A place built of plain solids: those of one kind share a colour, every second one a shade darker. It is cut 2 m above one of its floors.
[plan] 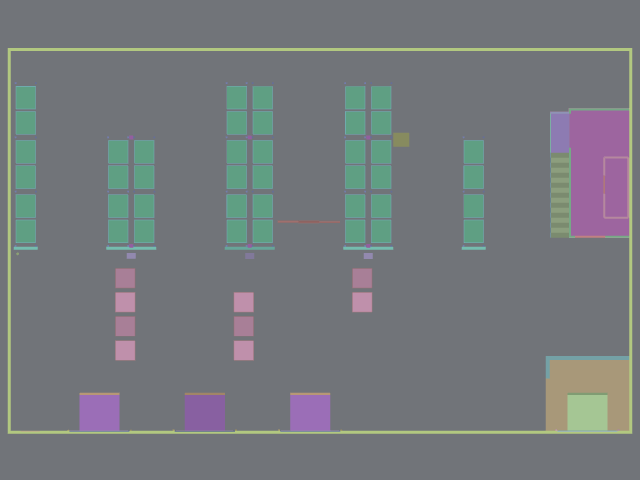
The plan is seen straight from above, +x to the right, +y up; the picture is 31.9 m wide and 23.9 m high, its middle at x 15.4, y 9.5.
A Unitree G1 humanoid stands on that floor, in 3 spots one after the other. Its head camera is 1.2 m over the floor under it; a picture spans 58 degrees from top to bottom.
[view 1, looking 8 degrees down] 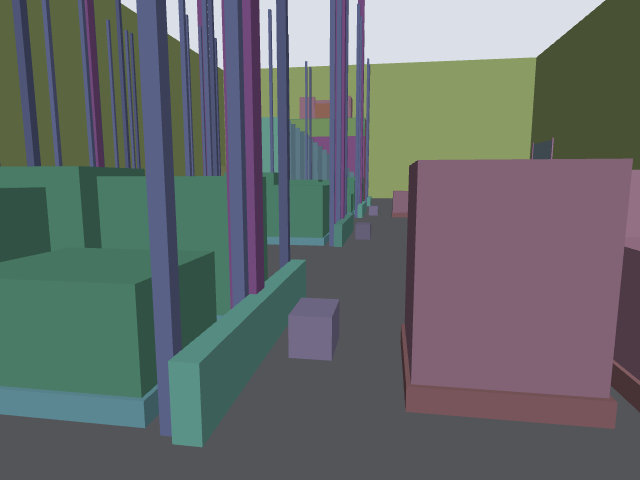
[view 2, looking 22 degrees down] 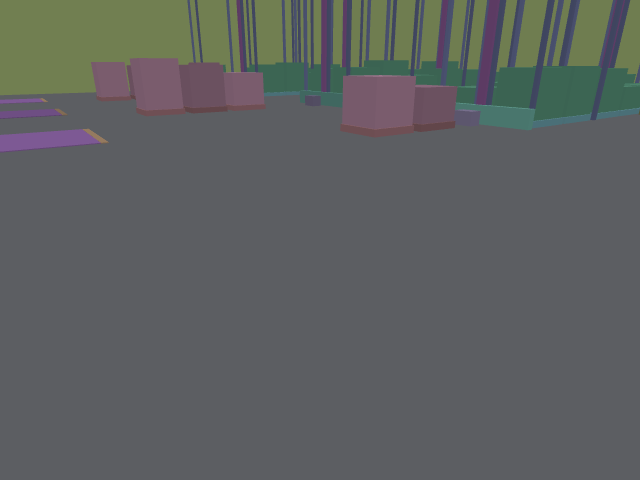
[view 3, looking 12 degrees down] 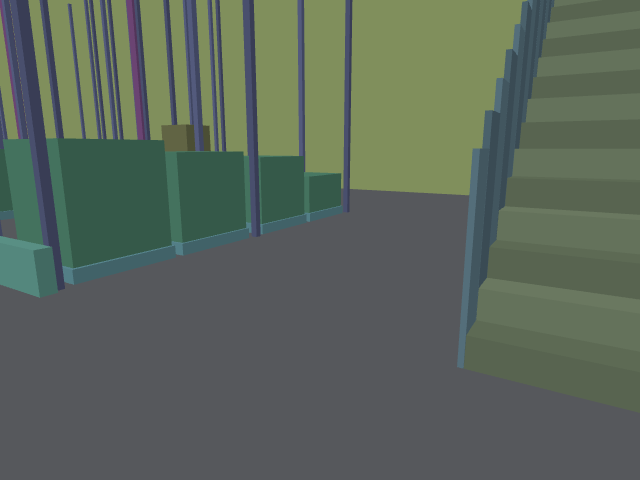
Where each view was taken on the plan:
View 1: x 3.05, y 8.21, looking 9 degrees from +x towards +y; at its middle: row_pal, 7.88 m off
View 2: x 23.88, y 0.60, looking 145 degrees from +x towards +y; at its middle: ground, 3.20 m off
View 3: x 27.35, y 7.31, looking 121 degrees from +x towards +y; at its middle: ground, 5.77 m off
